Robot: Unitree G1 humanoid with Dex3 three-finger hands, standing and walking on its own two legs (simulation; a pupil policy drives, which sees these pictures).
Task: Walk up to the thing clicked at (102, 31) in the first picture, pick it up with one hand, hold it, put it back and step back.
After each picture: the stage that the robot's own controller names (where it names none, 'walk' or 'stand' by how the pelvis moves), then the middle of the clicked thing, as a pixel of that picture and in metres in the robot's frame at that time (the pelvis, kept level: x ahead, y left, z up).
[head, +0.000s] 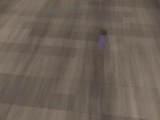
stand; (102, 40) +1.41 -0.21 -0.65
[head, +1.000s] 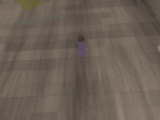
walk; (81, 46) +1.28 +0.13 -0.63
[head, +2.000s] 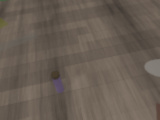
walk; (57, 82) +0.79 +0.31 -0.65
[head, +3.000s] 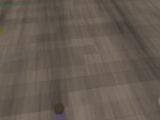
walk; (60, 115) +0.52 +0.20 -0.64
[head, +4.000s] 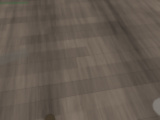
stand; out of the picture +0.43 +0.22 -0.65
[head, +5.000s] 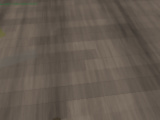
stand; out of the picture +0.41 +0.18 -0.65
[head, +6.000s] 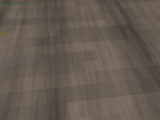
stand; out of the picture +0.40 +0.18 -0.66
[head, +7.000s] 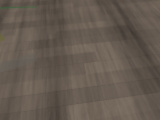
stand; out of the picture +0.38 +0.19 -0.66
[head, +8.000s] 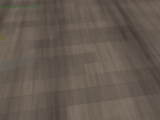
stand; out of the picture +0.37 +0.19 -0.66
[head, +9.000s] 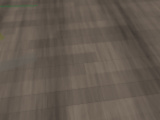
stand; out of the picture +0.37 +0.19 -0.66
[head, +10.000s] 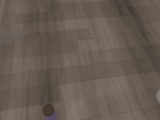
go down; (50, 114) +0.39 +0.19 -0.61
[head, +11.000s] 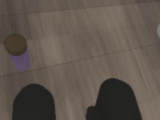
go down; (19, 55) +0.46 +0.22 -0.24
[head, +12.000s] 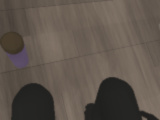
close in; (17, 53) +0.46 +0.22 -0.25
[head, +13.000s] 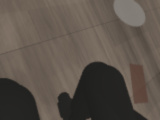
close in; out of the picture +0.45 +0.26 -0.17
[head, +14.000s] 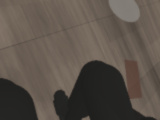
lift; out of the picture +0.44 +0.27 -0.17
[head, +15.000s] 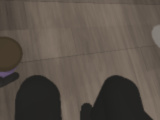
lift; (3, 63) +0.35 +0.25 -0.08
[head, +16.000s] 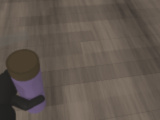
lift; (30, 87) +0.31 +0.17 +0.06
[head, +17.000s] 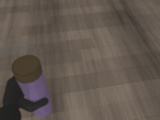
hold; (36, 90) +0.31 +0.16 +0.04
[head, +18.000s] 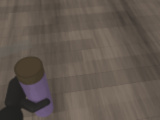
crouch; (37, 91) +0.31 +0.16 +0.03
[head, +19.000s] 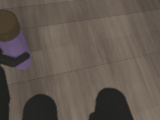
crouch; (14, 46) +0.45 +0.19 -0.05
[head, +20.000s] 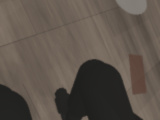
lower; out of the picture +0.45 +0.26 -0.17
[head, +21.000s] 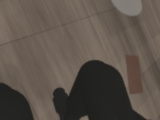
lower; out of the picture +0.45 +0.27 -0.17
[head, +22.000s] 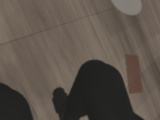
lower; out of the picture +0.45 +0.28 -0.17
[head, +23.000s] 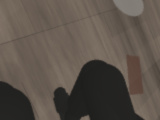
lower; out of the picture +0.45 +0.28 -0.17
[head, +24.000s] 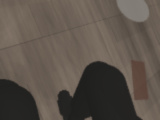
loosen; out of the picture +0.44 +0.24 -0.16
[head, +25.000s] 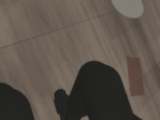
withdraw; out of the picture +0.45 +0.25 -0.18
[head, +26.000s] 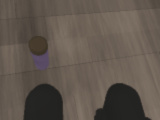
walk; (40, 55) +0.47 +0.19 -0.26
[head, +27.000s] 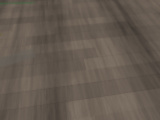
stand; out of the picture +0.39 +0.15 -0.59
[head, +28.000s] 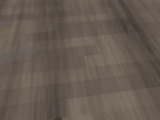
stand; out of the picture +0.39 +0.16 -0.60
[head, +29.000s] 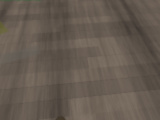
stand; out of the picture +0.40 +0.16 -0.62
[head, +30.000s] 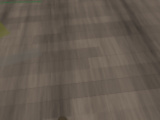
walk; out of the picture +0.41 +0.16 -0.65
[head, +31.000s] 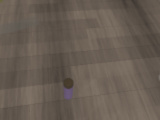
walk; (68, 89) +0.57 +0.08 -0.63
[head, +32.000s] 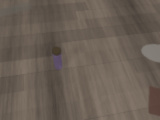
walk; (57, 58) +0.84 +0.21 -0.63
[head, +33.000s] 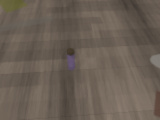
stand; (71, 59) +1.03 +0.17 -0.64
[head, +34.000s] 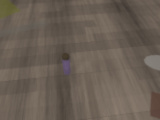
stand; (66, 64) +1.01 +0.18 -0.66
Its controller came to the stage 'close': yes
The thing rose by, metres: 0.68
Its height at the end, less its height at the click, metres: +0.00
